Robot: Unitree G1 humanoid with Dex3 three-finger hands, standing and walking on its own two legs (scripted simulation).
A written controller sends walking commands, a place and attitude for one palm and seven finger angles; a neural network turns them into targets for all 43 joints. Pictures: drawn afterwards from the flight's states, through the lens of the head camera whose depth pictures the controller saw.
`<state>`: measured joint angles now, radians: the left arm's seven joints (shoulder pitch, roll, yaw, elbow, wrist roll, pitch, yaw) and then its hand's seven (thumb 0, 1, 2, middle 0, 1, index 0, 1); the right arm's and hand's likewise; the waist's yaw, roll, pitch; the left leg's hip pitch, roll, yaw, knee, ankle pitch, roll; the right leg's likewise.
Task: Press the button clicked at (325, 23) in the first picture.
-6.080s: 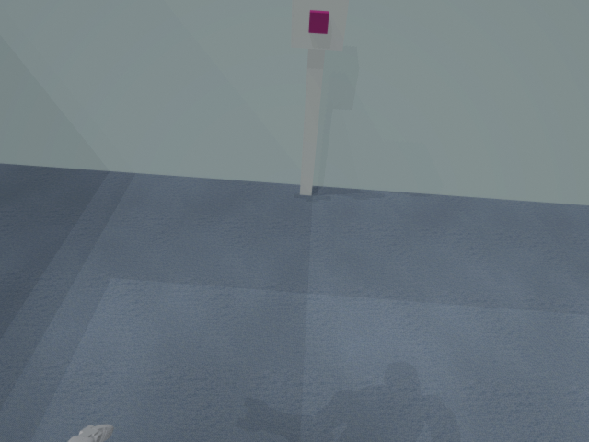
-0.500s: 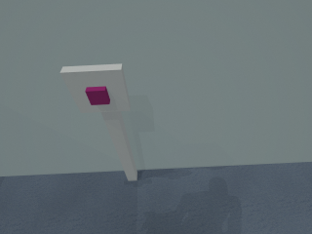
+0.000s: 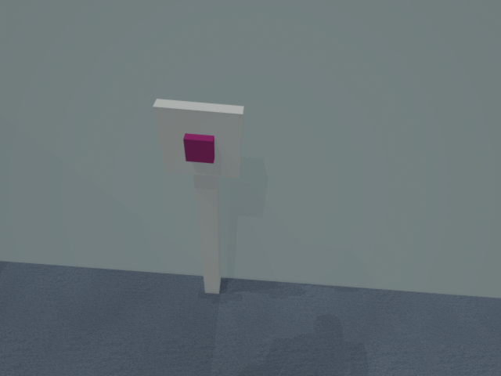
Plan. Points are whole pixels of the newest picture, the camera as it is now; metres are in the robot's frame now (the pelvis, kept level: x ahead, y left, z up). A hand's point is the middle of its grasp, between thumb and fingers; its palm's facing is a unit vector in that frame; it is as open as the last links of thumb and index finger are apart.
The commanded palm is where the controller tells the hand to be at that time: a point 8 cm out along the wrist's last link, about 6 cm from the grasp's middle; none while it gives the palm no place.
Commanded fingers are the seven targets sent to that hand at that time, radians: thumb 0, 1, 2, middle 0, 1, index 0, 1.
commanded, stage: come to a stop and stand still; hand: left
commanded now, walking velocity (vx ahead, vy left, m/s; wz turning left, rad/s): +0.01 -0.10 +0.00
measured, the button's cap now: (199, 147) +0.55 +0.16 +0.05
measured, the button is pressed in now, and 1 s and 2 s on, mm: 0 0 0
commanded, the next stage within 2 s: look again from close up in 0.28 s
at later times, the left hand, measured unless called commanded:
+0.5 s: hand out of the picture +0.01 +0.17 -0.18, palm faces +0.01 -0.98 -0.20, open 7.3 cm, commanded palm none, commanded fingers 0.00 0.90 0.90 -0.20 -0.30 -0.20 -0.30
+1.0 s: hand out of the picture +0.01 +0.15 -0.17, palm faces +0.02 -0.98 -0.21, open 7.3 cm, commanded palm none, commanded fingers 0.00 0.90 0.90 -0.20 -0.30 -0.20 -0.30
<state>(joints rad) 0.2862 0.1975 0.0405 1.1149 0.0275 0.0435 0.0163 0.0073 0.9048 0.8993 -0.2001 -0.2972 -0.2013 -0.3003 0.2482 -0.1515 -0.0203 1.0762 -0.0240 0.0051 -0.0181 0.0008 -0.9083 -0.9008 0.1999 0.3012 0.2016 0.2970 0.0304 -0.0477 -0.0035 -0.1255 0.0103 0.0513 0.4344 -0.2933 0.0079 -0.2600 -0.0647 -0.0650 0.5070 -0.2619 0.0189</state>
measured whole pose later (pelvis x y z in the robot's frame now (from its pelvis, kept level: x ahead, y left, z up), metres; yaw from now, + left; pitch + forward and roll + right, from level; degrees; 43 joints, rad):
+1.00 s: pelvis +0.01 -0.02 +0.00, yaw +0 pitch -1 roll +1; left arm 0.27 0.14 0.00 1.13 0.01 -0.01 0.03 0.01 0.91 0.90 -0.20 -0.30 -0.20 -0.30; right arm 0.30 -0.15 0.02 1.11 -0.02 -0.02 -0.02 0.00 -0.91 -0.90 0.20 0.30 0.20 0.30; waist 0.00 0.02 0.03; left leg -0.12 0.04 0.04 0.45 -0.31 -0.03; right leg -0.22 -0.02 -0.08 0.50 -0.26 -0.02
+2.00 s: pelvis +0.08 -0.05 +0.00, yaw +1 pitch -1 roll +1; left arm 0.27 0.16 0.01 1.10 0.02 -0.01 0.04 0.01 0.91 0.90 -0.20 -0.30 -0.20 -0.30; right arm 0.22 -0.16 0.01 1.13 -0.02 -0.01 -0.04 0.00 -0.93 -0.90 0.20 0.30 0.20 0.30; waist 0.01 0.00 0.03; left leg -0.14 0.05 0.07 0.44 -0.29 -0.04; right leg -0.08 0.01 -0.11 0.44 -0.35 -0.05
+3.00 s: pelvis +0.02 -0.01 -0.01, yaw +0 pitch -3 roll -1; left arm 0.32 0.15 0.00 1.07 0.02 0.00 0.05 0.01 0.90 0.90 -0.20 -0.30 -0.20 -0.30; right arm 0.29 -0.16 0.00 1.04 -0.02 0.00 -0.03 0.01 -0.93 -0.90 0.20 0.30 0.20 0.30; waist 0.00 -0.01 -0.01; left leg -0.25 0.00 0.05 0.56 -0.26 0.04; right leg -0.17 -0.02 -0.09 0.52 -0.30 0.00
